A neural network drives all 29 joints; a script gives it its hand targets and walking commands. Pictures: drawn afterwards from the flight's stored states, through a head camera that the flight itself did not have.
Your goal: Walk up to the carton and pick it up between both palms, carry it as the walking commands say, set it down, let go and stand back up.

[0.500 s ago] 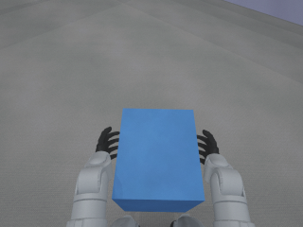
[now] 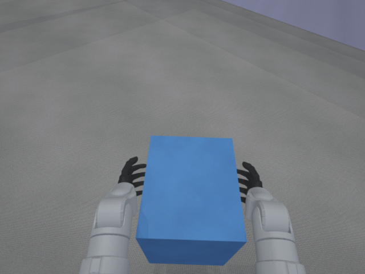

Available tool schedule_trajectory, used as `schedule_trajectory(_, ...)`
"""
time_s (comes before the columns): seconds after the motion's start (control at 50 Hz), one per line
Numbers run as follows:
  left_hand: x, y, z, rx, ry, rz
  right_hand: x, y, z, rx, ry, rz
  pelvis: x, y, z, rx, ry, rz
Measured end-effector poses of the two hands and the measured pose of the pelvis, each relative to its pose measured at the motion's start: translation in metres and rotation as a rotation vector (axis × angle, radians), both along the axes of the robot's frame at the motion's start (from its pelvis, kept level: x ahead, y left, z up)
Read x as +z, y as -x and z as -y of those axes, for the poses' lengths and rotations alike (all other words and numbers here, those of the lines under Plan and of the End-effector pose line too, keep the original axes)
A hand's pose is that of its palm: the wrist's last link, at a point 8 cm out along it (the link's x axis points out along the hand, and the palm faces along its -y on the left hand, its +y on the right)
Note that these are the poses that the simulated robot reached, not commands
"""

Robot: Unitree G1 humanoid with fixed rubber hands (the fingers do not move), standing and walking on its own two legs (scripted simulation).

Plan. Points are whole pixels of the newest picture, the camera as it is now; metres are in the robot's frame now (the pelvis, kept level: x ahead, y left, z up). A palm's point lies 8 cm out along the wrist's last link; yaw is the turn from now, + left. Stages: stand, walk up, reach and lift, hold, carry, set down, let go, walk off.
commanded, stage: carry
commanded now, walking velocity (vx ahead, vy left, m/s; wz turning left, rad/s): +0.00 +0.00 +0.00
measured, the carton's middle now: (188, 203) +0.30 +0.01 -0.05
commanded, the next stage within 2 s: hold in 0.94 s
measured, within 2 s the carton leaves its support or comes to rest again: neither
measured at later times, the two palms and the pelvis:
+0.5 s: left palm (134, 179) +0.32 +0.14 +0.03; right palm (257, 187) +0.31 -0.15 +0.02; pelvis +0.02 -0.01 +0.00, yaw +0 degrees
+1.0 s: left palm (138, 175) +0.32 +0.13 +0.03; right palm (262, 184) +0.32 -0.16 +0.03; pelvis +0.03 -0.01 +0.01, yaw +0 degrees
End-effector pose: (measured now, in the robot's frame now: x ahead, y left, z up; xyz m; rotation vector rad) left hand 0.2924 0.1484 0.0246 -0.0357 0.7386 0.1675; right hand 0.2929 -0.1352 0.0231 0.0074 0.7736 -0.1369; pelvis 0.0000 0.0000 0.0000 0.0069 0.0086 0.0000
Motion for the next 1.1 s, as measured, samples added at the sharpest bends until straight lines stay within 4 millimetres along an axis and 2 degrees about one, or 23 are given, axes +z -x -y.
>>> schedule_trajectory(0.24, 0.003, -0.018, 0.011, -0.003, 0.01, 0.026, 0.002, -0.013, 0.011, -0.039, -0.025, 0.026, 0.0, -0.01, 0.002, -0.002, 0.003, -0.008)
schedule_trajectory(0.44, 0.0, -0.021, 0.012, -0.017, -0.011, -0.004, -0.002, -0.017, 0.012, -0.015, -0.007, -0.004, 0.002, -0.02, 0.005, -0.003, 0.002, 0.002)
schedule_trajectory(0.66, 0.008, -0.03, 0.015, -0.023, -0.015, 0.014, 0.004, -0.024, 0.014, -0.016, -0.005, 0.014, 0.003, -0.023, 0.008, -0.003, 0.002, -0.001)
schedule_trajectory(0.96, 0.01, -0.03, 0.021, -0.037, -0.026, 0.004, 0.008, -0.024, 0.021, -0.018, -0.002, 0.004, 0.005, -0.028, 0.012, -0.01, 0.004, -0.005)
schedule_trajectory(1.1, 0.013, -0.031, 0.029, -0.063, -0.042, 0.022, 0.005, -0.016, 0.028, -0.022, 0.005, 0.022, 0.009, -0.028, 0.012, 0.002, 0.024, 0.077)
